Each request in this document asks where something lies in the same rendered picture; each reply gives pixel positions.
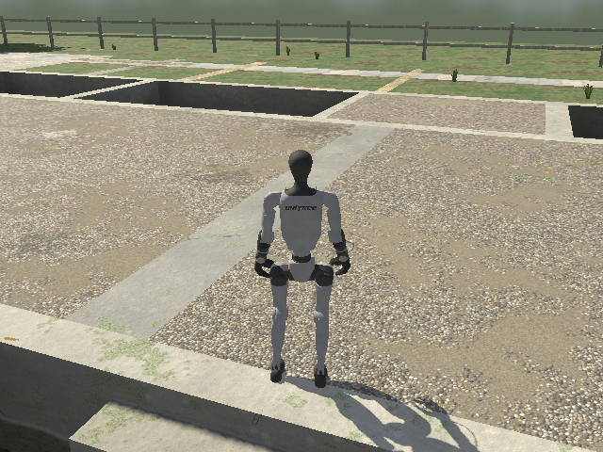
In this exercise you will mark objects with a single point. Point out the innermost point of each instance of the right robot forearm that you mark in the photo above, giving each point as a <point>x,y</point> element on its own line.
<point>341,249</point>

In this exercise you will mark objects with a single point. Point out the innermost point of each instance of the left robot hand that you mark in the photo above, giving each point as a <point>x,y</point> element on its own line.
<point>260,271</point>

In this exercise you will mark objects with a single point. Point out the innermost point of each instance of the left robot upper arm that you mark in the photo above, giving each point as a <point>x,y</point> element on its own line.
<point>271,200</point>

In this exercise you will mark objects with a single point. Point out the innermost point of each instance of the right robot hand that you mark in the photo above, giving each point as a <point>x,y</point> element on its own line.
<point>345,265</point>

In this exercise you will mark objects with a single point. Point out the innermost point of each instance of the right robot upper arm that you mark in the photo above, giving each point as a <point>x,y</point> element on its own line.
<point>330,200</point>

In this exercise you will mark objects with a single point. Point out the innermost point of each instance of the robot right thigh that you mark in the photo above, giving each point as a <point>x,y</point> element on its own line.
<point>324,275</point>

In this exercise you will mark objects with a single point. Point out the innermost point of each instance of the left robot forearm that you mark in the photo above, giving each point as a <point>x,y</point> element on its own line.
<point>261,251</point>

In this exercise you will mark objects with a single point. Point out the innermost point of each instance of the robot right foot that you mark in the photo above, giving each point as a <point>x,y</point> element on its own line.
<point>320,380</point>

